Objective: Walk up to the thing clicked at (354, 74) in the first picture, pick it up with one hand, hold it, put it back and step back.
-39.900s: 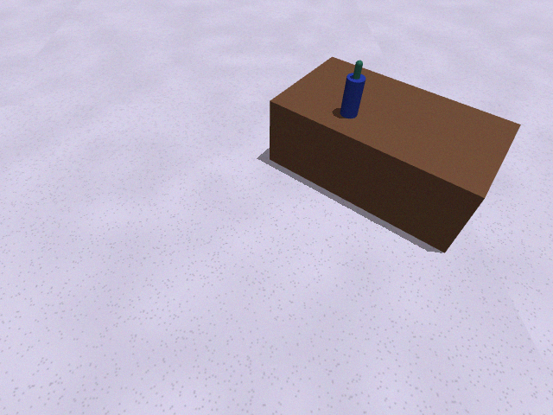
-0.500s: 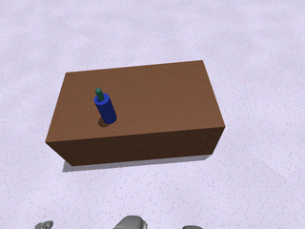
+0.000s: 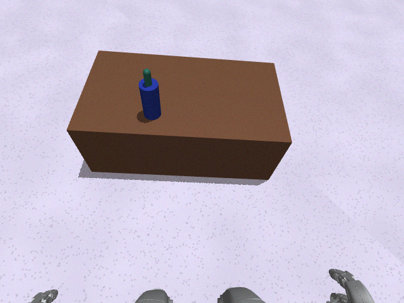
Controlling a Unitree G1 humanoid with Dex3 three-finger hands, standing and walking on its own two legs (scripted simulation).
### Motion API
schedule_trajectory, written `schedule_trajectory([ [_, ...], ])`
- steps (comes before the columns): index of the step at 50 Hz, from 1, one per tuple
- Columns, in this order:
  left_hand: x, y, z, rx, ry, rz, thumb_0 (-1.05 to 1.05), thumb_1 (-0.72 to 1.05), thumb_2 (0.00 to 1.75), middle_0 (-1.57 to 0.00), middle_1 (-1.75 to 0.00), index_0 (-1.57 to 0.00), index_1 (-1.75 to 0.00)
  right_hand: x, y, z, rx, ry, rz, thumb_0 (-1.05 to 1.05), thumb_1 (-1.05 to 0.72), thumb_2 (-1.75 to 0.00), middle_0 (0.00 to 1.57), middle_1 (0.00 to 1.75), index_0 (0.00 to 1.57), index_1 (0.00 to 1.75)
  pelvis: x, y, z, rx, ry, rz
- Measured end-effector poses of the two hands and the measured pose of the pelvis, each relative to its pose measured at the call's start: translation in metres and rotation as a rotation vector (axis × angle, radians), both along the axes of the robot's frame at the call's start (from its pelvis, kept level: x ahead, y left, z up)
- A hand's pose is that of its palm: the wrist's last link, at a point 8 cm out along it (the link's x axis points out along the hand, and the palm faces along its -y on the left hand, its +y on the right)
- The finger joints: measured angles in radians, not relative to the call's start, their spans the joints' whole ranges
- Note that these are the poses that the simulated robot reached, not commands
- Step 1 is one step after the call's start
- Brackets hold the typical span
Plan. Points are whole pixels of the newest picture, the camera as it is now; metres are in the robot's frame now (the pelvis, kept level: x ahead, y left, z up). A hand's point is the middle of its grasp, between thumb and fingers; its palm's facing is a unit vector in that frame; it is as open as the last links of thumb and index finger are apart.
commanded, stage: step back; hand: left
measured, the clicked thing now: (149, 93) +0.88 +0.22 -0.28
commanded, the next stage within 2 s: stand in 1.70 s
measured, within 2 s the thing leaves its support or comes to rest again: neither
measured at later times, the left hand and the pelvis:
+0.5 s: hand out of the picture -0.05 +0.28 -0.16, palm faces +0.03 -0.91 -0.42, open 7.4 cm; pelvis -0.18 +0.00 -0.01, yaw +2 degrees
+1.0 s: hand out of the picture -0.23 +0.24 -0.14, palm faces -0.01 -0.92 -0.40, open 7.4 cm; pelvis -0.28 -0.03 +0.00, yaw -2 degrees
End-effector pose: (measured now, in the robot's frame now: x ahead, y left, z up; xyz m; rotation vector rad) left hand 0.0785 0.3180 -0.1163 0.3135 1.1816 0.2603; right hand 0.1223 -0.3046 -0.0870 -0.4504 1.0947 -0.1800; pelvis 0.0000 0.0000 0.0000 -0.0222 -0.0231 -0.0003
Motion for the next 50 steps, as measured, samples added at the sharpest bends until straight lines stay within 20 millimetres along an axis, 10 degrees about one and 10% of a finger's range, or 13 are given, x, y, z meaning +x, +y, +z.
schedule_trajectory([
  [11, -0.101, -0.023, 0.014, 0.049, 0.074, -0.035, 0.01, 0.9, 0.9, -0.2, -0.3, -0.21, -0.3, -0.062, -0.018, -0.024, 0.081, -0.03, -0.043, 0.0, -0.9, -0.89, 0.2, 0.3, 0.2, 0.29, -0.075, -0.018, -0.004, 0.042, -0.014, -0.043],
  [27, -0.156, 0.0, 0.002, 0.027, -0.056, -0.041, 0.01, 0.9, 0.9, -0.2, -0.29, -0.21, -0.3, -0.231, 0.005, -0.019, 0.032, 0.122, -0.035, 0.01, -0.9, -0.89, 0.2, 0.3, 0.2, 0.3, -0.189, -0.001, -0.005, 0.015, -0.028, 0.038],
  [39, -0.263, -0.031, -0.004, 0.011, 0.051, -0.101, 0.01, 0.9, 0.9, -0.2, -0.29, -0.21, -0.3, -0.285, -0.038, -0.013, 0.023, -0.038, -0.076, 0.0, -0.9, -0.89, 0.21, 0.3, 0.2, 0.3, -0.263, -0.023, -0.009, 0.015, -0.019, -0.068],
  [50, -0.31, -0.035, 0.02, 0.031, 0.026, -0.042, 0.01, 0.9, 0.9, -0.2, -0.3, -0.21, -0.3, -0.364, -0.043, -0.03, 0.07, 0.118, -0.125, 0.01, -0.91, -0.89, 0.2, 0.3, 0.2, 0.29, -0.281, -0.027, 0.001, 0.02, -0.015, -0.029],
])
